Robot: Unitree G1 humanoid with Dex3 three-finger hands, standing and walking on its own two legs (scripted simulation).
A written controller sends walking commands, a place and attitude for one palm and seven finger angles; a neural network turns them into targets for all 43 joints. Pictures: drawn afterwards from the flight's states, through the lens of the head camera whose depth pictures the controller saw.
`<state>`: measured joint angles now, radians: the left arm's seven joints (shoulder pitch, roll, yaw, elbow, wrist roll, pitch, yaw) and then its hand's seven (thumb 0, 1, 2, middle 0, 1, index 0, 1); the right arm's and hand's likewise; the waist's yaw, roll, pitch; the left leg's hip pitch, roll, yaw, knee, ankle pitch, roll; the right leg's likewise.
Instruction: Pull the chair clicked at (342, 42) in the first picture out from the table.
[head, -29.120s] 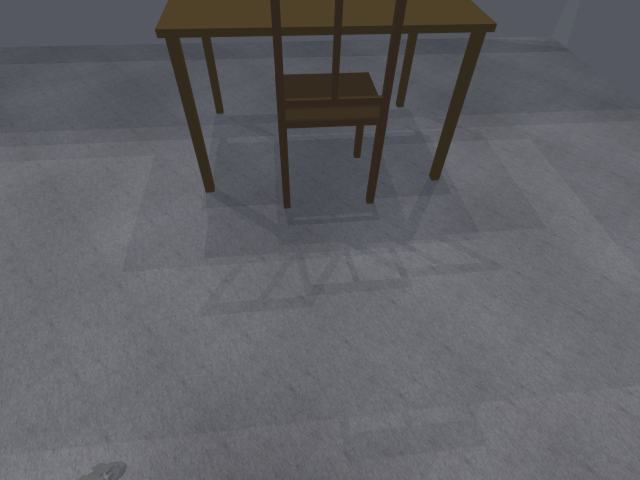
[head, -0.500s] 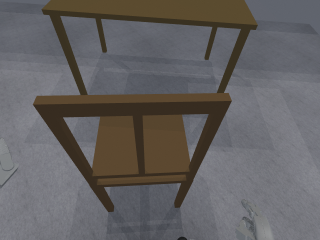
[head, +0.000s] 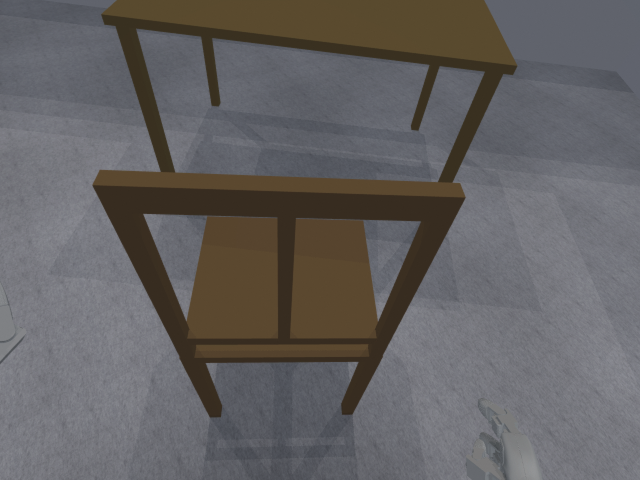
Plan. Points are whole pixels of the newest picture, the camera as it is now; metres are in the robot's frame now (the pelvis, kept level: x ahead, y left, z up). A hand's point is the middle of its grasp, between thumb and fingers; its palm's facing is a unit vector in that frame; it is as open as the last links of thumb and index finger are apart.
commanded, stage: step back with the hand held close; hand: left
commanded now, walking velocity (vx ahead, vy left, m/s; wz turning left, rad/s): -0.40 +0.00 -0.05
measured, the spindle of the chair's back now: (285, 285) +0.40 +0.08 -0.06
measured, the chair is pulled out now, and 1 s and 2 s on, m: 0.70 0.70 0.70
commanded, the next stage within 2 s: stop stepping back and stand still in 0.26 s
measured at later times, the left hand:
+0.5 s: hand out of the picture +0.10 +0.22 +0.15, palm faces +0.32 -0.80 -0.51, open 7.4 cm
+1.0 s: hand out of the picture +0.00 +0.21 +0.17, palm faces +0.42 -0.79 -0.45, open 7.4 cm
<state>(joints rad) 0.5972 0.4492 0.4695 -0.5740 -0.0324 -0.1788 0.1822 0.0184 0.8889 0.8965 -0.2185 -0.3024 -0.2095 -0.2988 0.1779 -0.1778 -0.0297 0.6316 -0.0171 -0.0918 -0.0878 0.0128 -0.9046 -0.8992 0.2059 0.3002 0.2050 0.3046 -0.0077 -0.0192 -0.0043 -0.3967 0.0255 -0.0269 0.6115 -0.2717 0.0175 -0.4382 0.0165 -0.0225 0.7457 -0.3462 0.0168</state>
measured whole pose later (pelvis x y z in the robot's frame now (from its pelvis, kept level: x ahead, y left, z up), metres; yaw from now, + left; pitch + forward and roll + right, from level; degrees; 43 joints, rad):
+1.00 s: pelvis -0.20 -0.05 +0.00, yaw -1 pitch -4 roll -1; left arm 0.53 0.42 0.41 -0.44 -0.01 -0.16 0.16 0.02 0.89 0.90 -0.22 -0.30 -0.21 -0.30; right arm 0.29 -0.18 -0.01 0.66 0.01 -0.10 -0.06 0.01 -0.90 -0.90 0.21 0.30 0.21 0.30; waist -0.04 -0.01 -0.02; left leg -0.30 -0.01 0.01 0.60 -0.24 0.05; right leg -0.47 0.03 -0.04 1.06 -0.40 0.01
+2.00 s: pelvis -0.21 -0.05 +0.01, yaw +0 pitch -2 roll +0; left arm 0.35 0.18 0.00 1.09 0.01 0.03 0.03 0.00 0.93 0.90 -0.20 -0.30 -0.19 -0.30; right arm 0.32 -0.17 0.00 1.07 -0.02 0.02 -0.03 0.00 -0.92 -0.90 0.20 0.30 0.20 0.30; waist 0.00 0.02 0.08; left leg -0.22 -0.01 0.01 0.44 -0.19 0.02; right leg -0.15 0.00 -0.10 0.43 -0.26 -0.03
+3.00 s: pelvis -0.19 -0.05 +0.01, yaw -2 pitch -2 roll +0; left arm 0.34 0.09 0.00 1.11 0.01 0.00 0.04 0.01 0.91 0.90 -0.20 -0.30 -0.19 -0.30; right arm 0.33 -0.10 0.01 1.11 -0.01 0.00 -0.05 0.00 -0.91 -0.90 0.20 0.30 0.20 0.30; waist 0.00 0.01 0.06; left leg -0.18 0.00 0.03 0.43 -0.22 0.01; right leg -0.12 0.00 -0.08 0.43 -0.28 -0.03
